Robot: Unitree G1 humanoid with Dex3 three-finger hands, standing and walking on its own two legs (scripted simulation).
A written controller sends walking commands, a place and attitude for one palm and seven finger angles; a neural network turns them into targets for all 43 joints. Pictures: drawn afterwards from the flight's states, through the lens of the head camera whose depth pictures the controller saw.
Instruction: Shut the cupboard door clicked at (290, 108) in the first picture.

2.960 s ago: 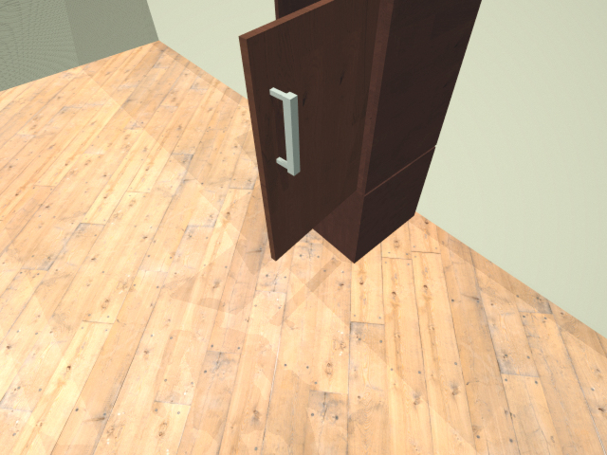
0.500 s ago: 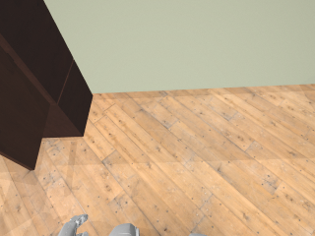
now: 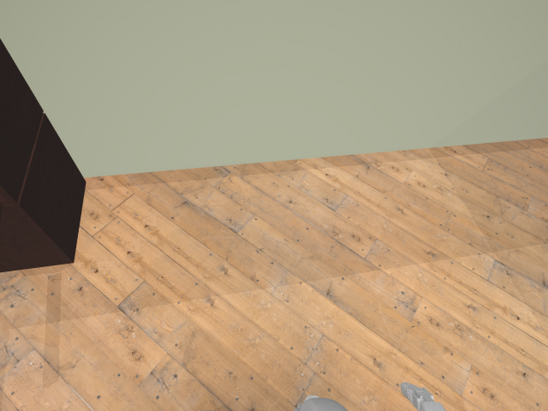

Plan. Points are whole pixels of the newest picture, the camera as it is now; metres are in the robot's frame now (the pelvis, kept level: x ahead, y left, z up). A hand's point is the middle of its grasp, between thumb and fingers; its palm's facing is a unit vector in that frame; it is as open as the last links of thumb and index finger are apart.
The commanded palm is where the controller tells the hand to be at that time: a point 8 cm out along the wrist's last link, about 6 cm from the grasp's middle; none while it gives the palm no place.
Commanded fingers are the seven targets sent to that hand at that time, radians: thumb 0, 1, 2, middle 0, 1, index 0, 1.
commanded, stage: walk around to get in front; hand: left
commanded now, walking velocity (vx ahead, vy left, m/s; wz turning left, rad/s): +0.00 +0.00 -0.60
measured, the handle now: out of the picture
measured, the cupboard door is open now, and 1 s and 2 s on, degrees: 97 97 97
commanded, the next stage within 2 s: none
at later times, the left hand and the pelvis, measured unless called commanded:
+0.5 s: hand (210, 370) +0.19 +0.12 -0.15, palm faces -0.32 -0.90 -0.29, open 7.4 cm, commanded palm none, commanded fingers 0.00 0.90 0.90 -0.20 -0.30 -0.20 -0.30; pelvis +0.01 -0.04 +0.00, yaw -20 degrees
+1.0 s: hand (234, 319) +0.28 +0.09 -0.17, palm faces -0.55 -0.82 -0.16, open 7.4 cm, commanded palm none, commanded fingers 0.00 0.90 0.90 -0.20 -0.30 -0.20 -0.30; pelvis +0.10 -0.03 +0.01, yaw -36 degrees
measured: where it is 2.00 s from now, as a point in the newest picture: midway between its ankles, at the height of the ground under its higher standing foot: (367, 368)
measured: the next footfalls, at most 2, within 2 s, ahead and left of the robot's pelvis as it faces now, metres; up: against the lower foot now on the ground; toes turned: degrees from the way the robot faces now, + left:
right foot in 0.34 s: +0.01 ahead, -0.15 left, +0.00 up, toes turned -20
left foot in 0.78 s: +0.14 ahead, +0.06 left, +0.00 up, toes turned -25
